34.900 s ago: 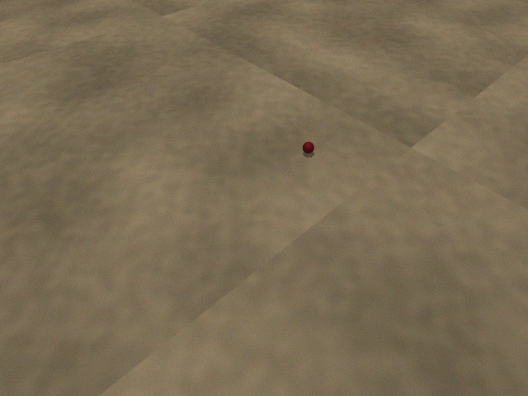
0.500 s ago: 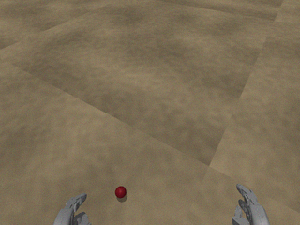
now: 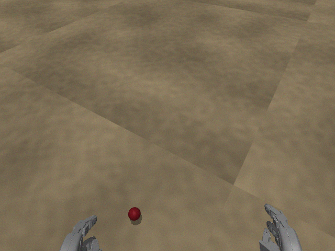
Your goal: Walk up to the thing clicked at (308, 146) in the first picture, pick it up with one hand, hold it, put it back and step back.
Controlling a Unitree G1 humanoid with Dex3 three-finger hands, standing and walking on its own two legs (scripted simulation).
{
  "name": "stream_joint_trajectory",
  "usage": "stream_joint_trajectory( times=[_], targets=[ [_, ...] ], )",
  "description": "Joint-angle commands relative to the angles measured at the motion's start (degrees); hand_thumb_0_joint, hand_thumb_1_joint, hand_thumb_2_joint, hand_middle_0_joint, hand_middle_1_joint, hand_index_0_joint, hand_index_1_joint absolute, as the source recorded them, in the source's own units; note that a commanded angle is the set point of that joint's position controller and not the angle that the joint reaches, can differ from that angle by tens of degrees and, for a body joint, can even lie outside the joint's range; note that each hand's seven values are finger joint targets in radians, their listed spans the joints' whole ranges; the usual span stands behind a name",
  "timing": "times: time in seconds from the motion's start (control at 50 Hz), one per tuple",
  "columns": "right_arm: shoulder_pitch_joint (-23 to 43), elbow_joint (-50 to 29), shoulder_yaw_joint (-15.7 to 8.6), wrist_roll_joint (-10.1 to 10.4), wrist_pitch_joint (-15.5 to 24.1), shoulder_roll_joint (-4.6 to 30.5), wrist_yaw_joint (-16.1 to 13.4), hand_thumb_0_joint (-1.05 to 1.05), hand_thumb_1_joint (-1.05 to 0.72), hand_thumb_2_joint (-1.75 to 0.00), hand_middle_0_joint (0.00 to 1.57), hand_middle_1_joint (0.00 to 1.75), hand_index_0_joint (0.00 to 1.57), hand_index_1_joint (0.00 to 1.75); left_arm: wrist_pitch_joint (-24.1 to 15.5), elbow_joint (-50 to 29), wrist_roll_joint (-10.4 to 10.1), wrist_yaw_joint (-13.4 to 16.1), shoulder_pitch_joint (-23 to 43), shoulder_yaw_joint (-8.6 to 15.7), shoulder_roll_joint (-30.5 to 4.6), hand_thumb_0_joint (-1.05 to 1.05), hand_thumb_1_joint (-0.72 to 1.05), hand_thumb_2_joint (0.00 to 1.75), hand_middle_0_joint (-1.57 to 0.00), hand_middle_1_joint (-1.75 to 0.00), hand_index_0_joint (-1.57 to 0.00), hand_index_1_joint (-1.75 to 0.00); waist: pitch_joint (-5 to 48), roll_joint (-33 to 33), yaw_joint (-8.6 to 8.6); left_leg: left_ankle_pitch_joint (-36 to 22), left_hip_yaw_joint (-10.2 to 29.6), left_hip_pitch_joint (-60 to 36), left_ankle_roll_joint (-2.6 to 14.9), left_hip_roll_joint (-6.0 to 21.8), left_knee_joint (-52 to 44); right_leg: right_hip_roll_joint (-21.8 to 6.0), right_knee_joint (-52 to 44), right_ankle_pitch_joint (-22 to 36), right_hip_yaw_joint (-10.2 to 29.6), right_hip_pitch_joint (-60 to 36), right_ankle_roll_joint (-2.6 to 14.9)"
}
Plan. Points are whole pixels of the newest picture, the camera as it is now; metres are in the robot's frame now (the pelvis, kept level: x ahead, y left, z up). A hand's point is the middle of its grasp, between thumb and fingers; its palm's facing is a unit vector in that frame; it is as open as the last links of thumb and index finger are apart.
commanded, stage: home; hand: left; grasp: from above
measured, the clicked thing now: (134, 213) +0.46 +0.22 -0.68
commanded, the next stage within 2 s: stand in 0.02 s
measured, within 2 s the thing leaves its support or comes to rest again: neither
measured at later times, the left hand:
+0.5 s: hand out of the picture +0.08 +0.24 -0.11, palm faces +0.04 -0.94 -0.33, open 7.4 cm
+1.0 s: hand out of the picture +0.03 +0.25 -0.10, palm faces +0.04 -0.94 -0.34, open 7.4 cm
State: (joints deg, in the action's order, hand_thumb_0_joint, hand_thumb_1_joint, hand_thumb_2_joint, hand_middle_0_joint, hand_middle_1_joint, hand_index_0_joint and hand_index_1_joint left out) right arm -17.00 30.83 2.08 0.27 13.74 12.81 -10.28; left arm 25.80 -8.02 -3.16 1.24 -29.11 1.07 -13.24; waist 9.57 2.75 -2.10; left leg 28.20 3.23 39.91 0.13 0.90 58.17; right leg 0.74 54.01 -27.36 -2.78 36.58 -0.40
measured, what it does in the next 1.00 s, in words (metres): rises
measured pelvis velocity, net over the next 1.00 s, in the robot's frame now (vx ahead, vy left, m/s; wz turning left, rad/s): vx -0.01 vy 0.01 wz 0.02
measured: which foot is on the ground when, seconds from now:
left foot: down 0.00-1.00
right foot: down 0.00-1.00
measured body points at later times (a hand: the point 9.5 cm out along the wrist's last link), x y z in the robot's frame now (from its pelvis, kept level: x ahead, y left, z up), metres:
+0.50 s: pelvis +0.00 +0.01 +0.05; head +0.01 +0.01 +0.49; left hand +0.07 +0.29 -0.08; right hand +0.09 -0.27 -0.08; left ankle +0.01 +0.11 -0.68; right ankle +0.00 -0.13 -0.68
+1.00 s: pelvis -0.01 +0.01 +0.07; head -0.01 +0.00 +0.51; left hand +0.02 +0.30 -0.07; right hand +0.06 -0.27 -0.08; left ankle +0.01 +0.11 -0.68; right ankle +0.00 -0.13 -0.68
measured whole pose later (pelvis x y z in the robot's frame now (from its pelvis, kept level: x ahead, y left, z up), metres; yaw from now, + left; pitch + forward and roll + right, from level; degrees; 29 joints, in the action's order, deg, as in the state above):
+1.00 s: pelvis -0.01 +0.01 +0.07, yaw +1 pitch -4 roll +0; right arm -8.5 64.0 -1.6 -1.7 -0.2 17.1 -0.7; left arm 0.3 65.3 2.0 1.6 -10.1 1.8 -16.7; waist -3.5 1.3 1.0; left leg 10.8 1.8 7.5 1.1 -1.6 22.0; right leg -2.0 20.8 -11.5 -1.6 5.5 -1.5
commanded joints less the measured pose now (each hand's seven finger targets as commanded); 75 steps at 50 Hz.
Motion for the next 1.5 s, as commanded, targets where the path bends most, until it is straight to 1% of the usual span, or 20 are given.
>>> stream_joint_trajectory(
  times=[0.0,0.06,0.08,0.1,0.12,0.14,0.18,0.22,0.28,0.34,0.38,0.44,0.5,0.56,0.68,0.8,0.94,1.28,1.4,1.48],
  targets=[
    [3.8,-9.3,-3.4,0.3,3.0,6.9,-1.0,0.0,-0.9,-0.9,0.2,0.3,0.2,0.3,-3.4,-13.6,0.4,0.8,3.1,5.2,-7.7,0.0,0.9,0.9,-0.2,-0.3,-0.2,-0.3,4.5,0.7,0.4,-13.1,0.2,-6.4,0.56,-0.5,-10.2,1.0,-8.0,11.3,-1.0,-2.3,0.84],
    [3.5,-9.5,-3.3,0.2,2.9,6.8,-1.0,0.0,-0.9,-0.9,0.2,0.3,0.2,0.3,-3.2,-11.7,0.5,0.7,1.4,3.5,-6.0,0.0,0.9,0.9,-0.2,-0.3,-0.2,-0.3,4.4,0.6,-0.16,-13.8,0.0,-6.7,0.57,-0.6,-10.0,1.0,-7.9,11.9,-0.9,-2.0,0.87],
    [3.7,-9.6,-3.5,0.2,2.9,7.1,-1.0,0.0,-0.9,-0.9,0.2,0.3,0.2,0.3,-3.3,-11.8,0.3,0.8,1.6,4.0,-6.1,0.0,0.9,0.9,-0.2,-0.3,-0.2,-0.3,4.2,0.2,-0.08,-13.8,0.0,-6.5,0.63,-0.6,-9.8,1.0,-8.0,12.0,-1.0,-2.3,0.83],
    [8.5,4.7,-5.6,-6.6,-3.2,13.0,2.4,0.0,-0.9,-0.9,0.2,0.3,0.2,0.3,-15.1,8.3,6.9,2.6,17.8,3.8,-9.8,0.0,0.9,0.9,-0.2,-0.3,-0.2,-0.3,-9.2,-3.0,4.44,-24.2,2.7,-8.0,3.61,1.6,-14.6,-3.5,-11.0,12.3,3.8,-12.2,2.13],
    [9.0,5.6,-6.5,-6.8,-5.6,13.5,4.1,0.0,-0.9,-0.9,0.2,0.3,0.2,0.3,-18.9,19.1,7.0,2.2,13.0,5.0,-11.1,0.0,0.9,0.9,-0.2,-0.3,-0.2,-0.3,-4.4,-6.0,4.14,-25.1,0.7,-11.6,4.23,1.1,-14.3,-4.3,-12.7,12.9,6.9,-13.9,4.01],
    [7.5,3.9,-6.6,-7.1,-6.8,14.0,5.1,0.0,-0.9,-0.9,0.2,0.3,0.2,0.3,-20.6,21.6,7.0,1.8,12.2,4.8,-11.4,0.0,0.9,0.9,-0.2,-0.3,-0.2,-0.3,-3.6,-5.9,2.92,-24.1,2.3,-13.3,4.08,1.1,-14.6,-4.0,-13.3,13.9,8.4,-11.9,5.04],
    [7.2,7.0,-6.4,-4.8,-7.5,13.1,7.1,0.0,-0.9,-0.9,0.2,0.3,0.2,0.3,-22.9,26.7,7.2,1.4,14.2,4.0,-12.0,0.0,0.9,0.9,-0.2,-0.3,-0.2,-0.3,-0.6,-2.4,3.42,-24.5,2.5,-16.9,3.87,1.1,-16.8,-5.3,-12.0,20.2,8.3,-17.5,4.15],
    [8.4,8.5,-6.3,-3.4,-8.2,12.1,8.4,0.0,-0.9,-0.9,0.2,0.3,0.2,0.3,-23.0,31.9,6.2,1.1,16.4,4.3,-11.2,0.0,0.9,0.9,-0.2,-0.3,-0.2,-0.3,-2.3,-4.2,3.97,-20.5,2.3,-18.4,3.58,0.9,-18.8,-5.2,-14.6,16.0,7.1,-16.8,3.03],
    [9.2,12.0,-6.7,-3.1,-9.1,11.9,9.1,0.0,-0.9,-0.9,0.2,0.3,0.2,0.3,-24.2,39.7,6.1,1.4,18.0,4.2,-11.1,0.0,0.9,0.9,-0.2,-0.3,-0.2,-0.3,-2.1,-4.0,4.04,-20.8,3.8,-21.1,3.74,1.6,-21.6,-5.3,-17.2,16.5,6.5,-19.0,2.17],
    [9.5,14.8,-6.7,-3.5,-10.2,12.0,9.0,0.0,-0.9,-0.9,0.2,0.3,0.2,0.3,-25.4,45.5,6.0,1.4,19.8,4.1,-10.9,0.0,0.9,0.9,-0.2,-0.3,-0.2,-0.3,-6.0,-2.3,3.43,-17.1,4.1,-22.3,3.59,1.9,-25.6,-5.3,-21.0,13.3,6.6,-18.5,1.98],
    [9.3,16.6,-6.6,-3.3,-10.5,12.4,8.9,0.0,-0.9,-0.9,0.2,0.3,0.2,0.3,-25.7,49.1,5.7,1.3,20.0,3.9,-10.7,0.0,0.9,0.9,-0.2,-0.3,-0.2,-0.3,-6.7,0.0,3.38,-19.6,5.7,-23.5,3.41,3.1,-29.1,-4.7,-21.5,15.4,5.4,-20.6,1.5],
    [10.5,18.9,-6.6,-3.0,-11.1,13.0,8.7,0.0,-0.9,-0.9,0.2,0.3,0.2,0.3,-26.2,54.4,5.5,1.3,19.1,3.7,-11.1,0.0,0.9,0.9,-0.2,-0.3,-0.2,-0.3,-8.1,-0.9,3.8,-18.0,5.8,-24.4,3.03,3.2,-31.9,-5.4,-25.9,16.3,5.6,-24.2,1.47],
    [9.6,21.7,-6.6,-2.5,-11.5,13.2,8.4,0.0,-0.9,-0.9,0.2,0.3,0.2,0.3,-26.7,58.2,5.4,1.4,19.4,3.7,-12.2,0.0,0.9,0.9,-0.2,-0.3,-0.2,-0.3,-7.7,-2.1,2.96,-23.6,4.4,-29.0,2.4,2.8,-32.6,-6.4,-29.0,20.5,6.1,-25.7,1.69],
    [9.1,24.1,-6.5,-2.2,-11.8,13.6,8.1,0.0,-0.9,-0.9,0.2,0.3,0.2,0.3,-26.7,61.4,5.0,1.6,19.4,3.4,-12.3,0.0,0.9,0.9,-0.2,-0.3,-0.2,-0.3,-8.1,-1.9,2.88,-25.9,4.4,-31.5,2.21,3.3,-34.6,-6.5,-30.9,21.6,5.9,-27.4,1.39],
    [10.3,26.9,-6.4,-1.9,-12.3,14.4,8.1,0.0,-0.9,-0.9,0.2,0.3,0.2,0.3,-26.3,66.5,5.1,1.5,19.4,3.0,-12.7,0.0,0.9,0.9,-0.2,-0.3,-0.2,-0.3,-12.3,-1.1,3.21,-16.2,5.8,-29.4,1.9,3.9,-41.1,-6.2,-33.9,17.3,5.0,-29.2,0.66],
    [10.5,28.5,-6.3,-1.9,-12.7,14.9,8.4,0.0,-0.9,-0.9,0.2,0.3,0.2,0.3,-26.5,69.1,5.2,1.2,19.7,3.0,-13.5,0.0,0.9,0.9,-0.2,-0.3,-0.2,-0.3,-13.4,-1.7,3.15,-12.0,6.1,-28.6,1.76,4.0,-43.0,-6.5,-36.1,14.8,5.5,-29.7,0.71],
    [11.0,29.7,-6.0,-1.7,-12.8,15.3,8.6,0.0,-0.9,-0.9,0.2,0.3,0.2,0.3,-26.7,70.5,5.1,1.1,20.4,2.8,-14.0,0.0,0.9,0.9,-0.2,-0.3,-0.2,-0.3,-12.7,-2.2,2.98,-14.0,6.1,-29.9,1.76,4.3,-42.6,-7.0,-37.5,15.3,5.6,-29.9,0.63],
    [11.8,31.4,-4.8,-1.4,-12.4,15.9,8.5,0.0,-0.9,-0.9,0.2,0.3,0.2,0.3,-26.9,71.2,4.4,0.9,23.6,2.7,-15.0,0.0,0.9,0.9,-0.2,-0.3,-0.2,-0.3,-10.0,-3.0,2.79,-28.6,4.2,-33.7,1.44,4.9,-41.3,-7.9,-38.0,24.1,5.6,-32.8,0.7],
    [12.0,31.6,-4.6,-1.4,-12.3,16.2,8.4,0.0,-0.9,-0.9,0.2,0.3,0.2,0.3,-26.8,71.4,4.2,0.7,24.3,2.8,-15.2,0.0,0.9,0.9,-0.2,-0.3,-0.2,-0.3,-9.7,-2.4,2.71,-27.8,4.0,-33.5,1.4,5.1,-41.7,-8.0,-38.2,24.3,5.9,-33.7,0.77],
    [12.6,31.3,-4.7,-1.3,-12.1,16.5,8.5,0.0,-0.9,-0.9,0.2,0.3,0.2,0.3,-26.9,71.1,4.3,0.6,24.9,2.9,-15.4,0.0,0.9,0.9,-0.2,-0.3,-0.2,-0.3,-9.2,-2.4,2.83,-30.6,3.9,-34.3,1.26,5.5,-41.5,-8.0,-38.0,25.5,5.6,-33.8,0.79]
  ],
)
